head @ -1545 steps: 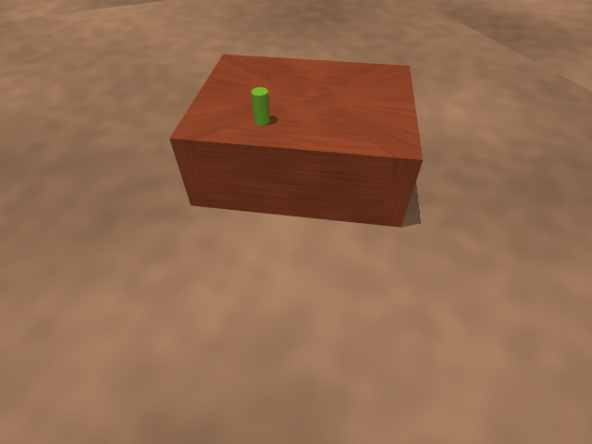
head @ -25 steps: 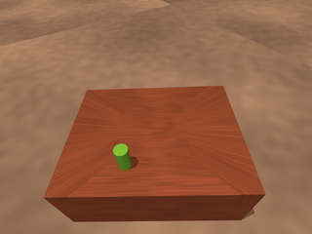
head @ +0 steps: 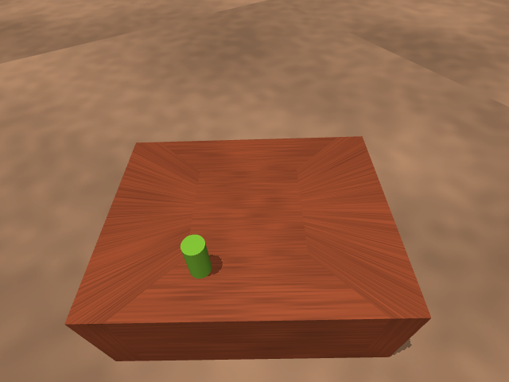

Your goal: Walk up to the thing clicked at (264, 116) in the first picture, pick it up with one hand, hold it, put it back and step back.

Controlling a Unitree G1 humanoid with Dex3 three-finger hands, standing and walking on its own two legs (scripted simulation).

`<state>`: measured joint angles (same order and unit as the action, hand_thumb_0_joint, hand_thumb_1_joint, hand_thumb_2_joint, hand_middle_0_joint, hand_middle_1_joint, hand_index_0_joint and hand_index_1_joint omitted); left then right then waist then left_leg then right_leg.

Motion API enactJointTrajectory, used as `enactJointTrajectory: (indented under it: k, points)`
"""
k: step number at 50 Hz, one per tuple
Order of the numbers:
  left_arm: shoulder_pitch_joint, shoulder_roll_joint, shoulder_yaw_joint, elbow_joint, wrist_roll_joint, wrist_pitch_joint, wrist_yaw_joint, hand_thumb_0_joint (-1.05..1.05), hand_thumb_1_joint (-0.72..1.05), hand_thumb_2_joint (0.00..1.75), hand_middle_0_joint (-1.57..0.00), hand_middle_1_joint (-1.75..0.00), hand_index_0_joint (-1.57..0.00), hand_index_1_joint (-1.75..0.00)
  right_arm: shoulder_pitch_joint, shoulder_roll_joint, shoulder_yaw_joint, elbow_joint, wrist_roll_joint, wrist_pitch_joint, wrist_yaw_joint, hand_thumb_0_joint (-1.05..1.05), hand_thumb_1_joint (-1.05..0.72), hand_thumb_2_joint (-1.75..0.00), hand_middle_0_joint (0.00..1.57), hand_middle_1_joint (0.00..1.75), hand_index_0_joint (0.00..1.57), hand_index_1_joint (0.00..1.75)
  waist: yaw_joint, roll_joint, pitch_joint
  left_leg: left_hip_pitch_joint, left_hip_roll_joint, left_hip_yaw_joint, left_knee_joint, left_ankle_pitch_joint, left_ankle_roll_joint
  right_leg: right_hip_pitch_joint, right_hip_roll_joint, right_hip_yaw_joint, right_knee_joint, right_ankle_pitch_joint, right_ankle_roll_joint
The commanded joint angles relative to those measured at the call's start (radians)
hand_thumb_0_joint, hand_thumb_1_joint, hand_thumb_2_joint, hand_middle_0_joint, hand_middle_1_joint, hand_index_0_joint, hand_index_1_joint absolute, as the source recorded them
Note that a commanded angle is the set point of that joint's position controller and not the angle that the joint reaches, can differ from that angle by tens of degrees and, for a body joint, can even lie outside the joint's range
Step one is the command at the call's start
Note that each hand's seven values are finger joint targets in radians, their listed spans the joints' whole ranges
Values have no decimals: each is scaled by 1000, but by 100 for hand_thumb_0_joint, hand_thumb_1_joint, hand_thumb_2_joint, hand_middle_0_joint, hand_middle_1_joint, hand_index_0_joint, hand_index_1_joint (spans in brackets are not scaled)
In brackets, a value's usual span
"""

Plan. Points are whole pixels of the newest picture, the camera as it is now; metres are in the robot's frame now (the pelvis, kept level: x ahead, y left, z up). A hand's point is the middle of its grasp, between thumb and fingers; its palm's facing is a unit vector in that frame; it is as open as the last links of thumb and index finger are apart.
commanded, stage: stand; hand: left
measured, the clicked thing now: (196, 257) +0.52 +0.21 -0.32
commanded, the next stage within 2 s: none
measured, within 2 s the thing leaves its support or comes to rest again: neither
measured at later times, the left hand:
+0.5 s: hand out of the picture +0.06 +0.25 -0.15, palm faces -0.01 -0.93 -0.36, open 7.6 cm
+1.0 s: hand out of the picture +0.07 +0.25 -0.16, palm faces -0.02 -0.93 -0.36, open 7.4 cm
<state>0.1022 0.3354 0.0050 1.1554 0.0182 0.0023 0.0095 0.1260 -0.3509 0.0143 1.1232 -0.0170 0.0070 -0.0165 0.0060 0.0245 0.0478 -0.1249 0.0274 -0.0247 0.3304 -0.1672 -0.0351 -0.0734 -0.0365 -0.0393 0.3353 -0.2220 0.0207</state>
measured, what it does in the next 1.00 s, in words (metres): stands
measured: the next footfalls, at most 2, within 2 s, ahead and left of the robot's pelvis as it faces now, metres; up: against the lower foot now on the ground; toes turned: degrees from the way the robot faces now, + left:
none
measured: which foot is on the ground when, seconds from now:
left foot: down 0.00-1.00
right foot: down 0.00-1.00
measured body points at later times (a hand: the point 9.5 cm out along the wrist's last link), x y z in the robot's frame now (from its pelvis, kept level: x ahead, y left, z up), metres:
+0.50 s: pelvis +0.00 +0.00 +0.00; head +0.01 -0.01 +0.45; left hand +0.07 +0.30 -0.13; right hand +0.08 -0.30 -0.14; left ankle +0.01 +0.14 -0.75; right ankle -0.02 -0.13 -0.75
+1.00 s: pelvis +0.00 +0.00 +0.00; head +0.02 -0.01 +0.45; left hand +0.07 +0.30 -0.13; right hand +0.07 -0.30 -0.14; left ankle +0.01 +0.14 -0.75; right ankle -0.02 -0.13 -0.75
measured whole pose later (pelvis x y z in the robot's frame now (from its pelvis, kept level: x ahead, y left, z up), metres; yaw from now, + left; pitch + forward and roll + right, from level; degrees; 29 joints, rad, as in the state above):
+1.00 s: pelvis +0.00 +0.00 +0.00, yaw +0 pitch -2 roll +0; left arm 0.12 0.34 0.01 1.14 0.01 0.00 0.00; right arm 0.13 -0.35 0.01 1.13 -0.02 0.00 -0.01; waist 0.00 0.02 0.05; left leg -0.12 0.03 -0.02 0.32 -0.17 -0.04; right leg -0.07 -0.03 -0.04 0.33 -0.22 0.02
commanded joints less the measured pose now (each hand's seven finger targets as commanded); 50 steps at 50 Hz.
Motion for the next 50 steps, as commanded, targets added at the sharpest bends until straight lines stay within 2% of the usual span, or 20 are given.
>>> enactJointTrajectory:
  k: [1, 3, 4, 6, 7, 11, 14, 15, 17, 25, 28, 34, 36, 41, 46, 50]
  points:
    - [-33, 213, 40, -52, -5, -19, 13, 0, 13, 72, -20, -30, -20, -30, -26, -194, -38, -48, 2, -24, -9, 0, -90, -90, 20, 30, 20, 30, -4, -11, -60, 5, 93, -69, -44, 189, 26, 5, -94, 73, -47, 175, -25]
    - [-27, 215, 41, -52, -3, -19, 14, 0, 29, 88, -20, -30, -20, -30, -41, -201, -43, -51, 3, -25, -9, 0, -90, -90, 20, 30, 20, 30, 1, -14, -69, 28, 97, -71, -34, 202, 32, -3, -99, 75, -48, 193, -29]
    - [-33, 212, 41, -54, -3, -19, 14, 0, 37, 90, -20, -30, -20, -30, -32, -200, -40, -51, 3, -24, -8, 0, -90, -90, 20, 30, 20, 30, -5, -14, -65, 11, 95, -66, -36, 194, 33, 3, -98, 73, -48, 190, -28]
    - [-33, 218, 43, -54, -5, -20, 12, 0, 53, 90, -20, -30, -20, -30, -37, -197, -41, -49, 2, -25, -7, 0, -90, -90, 20, 30, 20, 30, -3, -21, -55, 10, 95, -71, -46, 174, 31, -6, -95, 70, -52, 156, -27]
    - [-29, 216, 42, -56, -4, -22, 12, 0, 61, 90, -20, -30, -20, -30, -41, -207, -45, -52, 2, -26, -7, 0, -90, -90, 20, 30, 20, 30, -2, -18, -69, 24, 98, -70, -35, 197, 36, -1, -99, 75, -53, 187, -28]
    - [-33, 216, 43, -57, -6, -23, 12, 0, 90, 90, -20, -30, -20, -30, -35, -200, -42, -50, 4, -26, -5, 0, -90, -90, 20, 30, 20, 30, -4, -21, -63, 19, 95, -71, -39, 198, 32, -2, -99, 72, -51, 182, -28]
    - [-27, 217, 43, -58, -5, -26, 12, 0, 90, 90, -20, -30, -20, -30, -38, -202, -44, -52, 4, -27, -5, 0, -90, -90, 20, 30, 20, 30, -5, -22, -74, 25, 98, -69, -31, 214, 38, 10, -103, 74, -52, 215, -28]
    - [-26, 216, 43, -57, -5, -25, 11, 0, 90, 90, -20, -30, -20, -30, -43, -200, -42, -50, 5, -26, -3, 0, -90, -90, 20, 30, 20, 30, -5, -17, -65, 25, 93, -70, -38, 185, 36, -4, -99, 73, -58, 184, -27]
    - [-30, 223, 46, -63, -4, -26, 12, 0, 90, 90, -20, -30, -20, -30, -49, -200, -43, -55, 3, -26, -3, 0, -90, -90, 20, 30, 20, 30, -2, -26, -78, 44, 99, -69, -27, 220, 38, -4, -103, 72, -51, 223, -30]
    - [-26, 221, 45, -61, -6, -26, 7, 0, 90, 90, -20, -30, -20, -30, -45, -200, -45, -49, 4, -25, -1, 0, -90, -90, 20, 30, 20, 30, -7, -9, -48, 23, 93, -68, -42, 141, 32, -20, -99, 80, -69, 144, -31]
    - [-23, 219, 44, -65, -5, -27, 8, 0, 90, 90, -20, -30, -20, -30, -48, -202, -45, -49, 5, -27, -1, 0, -90, -90, 20, 30, 20, 30, -6, -12, -55, 24, 96, -70, -37, 161, 34, -14, -99, 78, -66, 167, -33]
    - [-14, 219, 47, -62, -6, -24, 5, 0, 90, 90, -20, -30, -20, -30, -47, -206, -45, -48, 4, -27, -1, 0, -90, -90, 20, 30, 20, 30, -5, -10, -52, 17, 93, -69, -45, 130, 37, -13, -99, 81, -64, 145, -34]
    - [-24, 223, 49, -67, -6, -26, 6, 0, 90, 90, -20, -30, -20, -30, -37, -201, -43, -49, 4, -28, 0, 0, -90, -90, 20, 30, 20, 30, -6, -23, -58, 13, 96, -69, -46, 150, 38, -6, -101, 81, -60, 159, -37]
    - [-16, 218, 45, -65, -8, -27, 4, 0, 90, 90, -20, -30, -20, -30, -40, -203, -43, -46, 4, -27, 1, 0, -90, -90, 20, 30, 20, 30, -6, -23, -44, 16, 93, -72, -48, 128, 36, -24, -99, 83, -70, 129, -34]
    - [-18, 225, 48, -71, -8, -28, 5, 0, 90, 90, -20, -30, -20, -30, -34, -202, -43, -49, 4, -28, 2, 0, -90, -90, 20, 30, 20, 30, -8, -28, -66, 26, 98, -65, -34, 169, 40, -3, -105, 88, -62, 186, -36]
    - [-8, 221, 46, -73, -8, -30, 7, 0, 90, 90, -20, -30, -20, -30, -43, -206, -46, -52, 5, -28, 2, 0, -90, -90, 20, 30, 20, 30, -2, -27, -64, 30, 98, -68, -33, 181, 39, -11, -100, 79, -61, 187, -32]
